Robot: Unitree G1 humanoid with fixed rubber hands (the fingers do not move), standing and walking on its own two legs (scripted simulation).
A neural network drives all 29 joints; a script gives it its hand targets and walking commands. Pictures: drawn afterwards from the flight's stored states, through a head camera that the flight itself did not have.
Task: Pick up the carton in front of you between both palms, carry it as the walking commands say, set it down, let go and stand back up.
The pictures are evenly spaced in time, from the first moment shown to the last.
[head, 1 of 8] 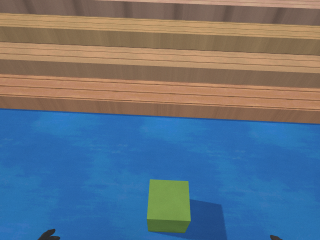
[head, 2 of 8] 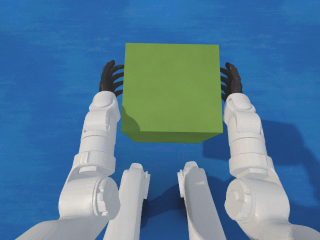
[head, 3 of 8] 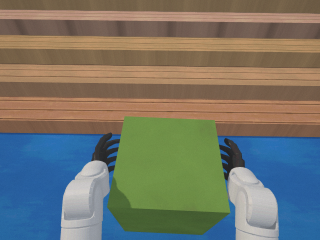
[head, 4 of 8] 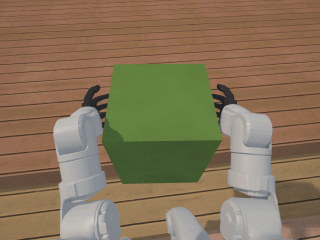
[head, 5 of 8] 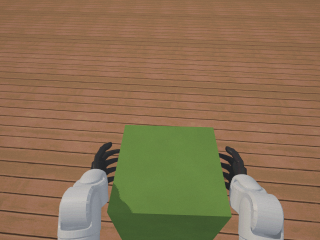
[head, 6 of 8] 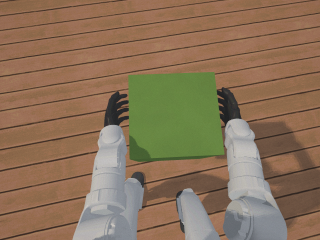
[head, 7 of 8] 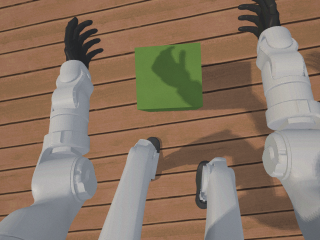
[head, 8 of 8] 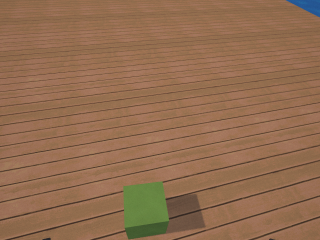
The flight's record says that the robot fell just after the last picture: no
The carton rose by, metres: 1.66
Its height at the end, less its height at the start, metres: +0.90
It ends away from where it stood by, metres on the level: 4.65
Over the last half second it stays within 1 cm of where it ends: yes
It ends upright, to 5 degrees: yes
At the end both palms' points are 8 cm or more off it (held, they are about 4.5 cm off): yes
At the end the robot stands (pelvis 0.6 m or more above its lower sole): yes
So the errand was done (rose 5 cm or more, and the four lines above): yes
